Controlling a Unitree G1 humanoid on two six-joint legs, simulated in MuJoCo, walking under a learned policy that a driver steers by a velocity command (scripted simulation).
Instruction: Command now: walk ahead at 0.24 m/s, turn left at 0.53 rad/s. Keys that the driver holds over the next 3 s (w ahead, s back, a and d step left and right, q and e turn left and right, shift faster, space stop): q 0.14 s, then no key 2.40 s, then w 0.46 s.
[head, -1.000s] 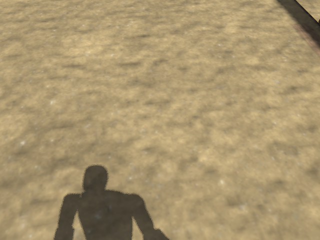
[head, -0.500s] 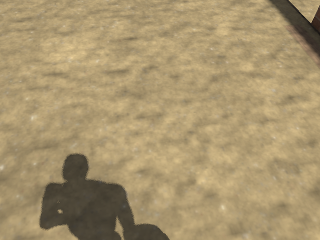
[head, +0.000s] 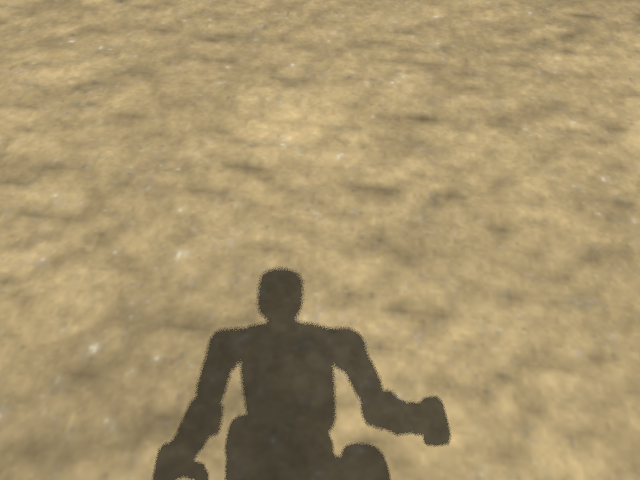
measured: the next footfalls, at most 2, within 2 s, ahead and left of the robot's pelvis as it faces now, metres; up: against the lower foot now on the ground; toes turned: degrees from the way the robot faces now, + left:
left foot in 0.16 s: +0.23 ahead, +0.13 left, +0.00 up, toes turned +8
right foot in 0.58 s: +0.21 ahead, -0.11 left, +0.00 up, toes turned +10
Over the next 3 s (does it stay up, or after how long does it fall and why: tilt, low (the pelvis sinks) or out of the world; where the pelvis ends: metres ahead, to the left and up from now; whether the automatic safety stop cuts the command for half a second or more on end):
stays up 0.29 0.07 0.00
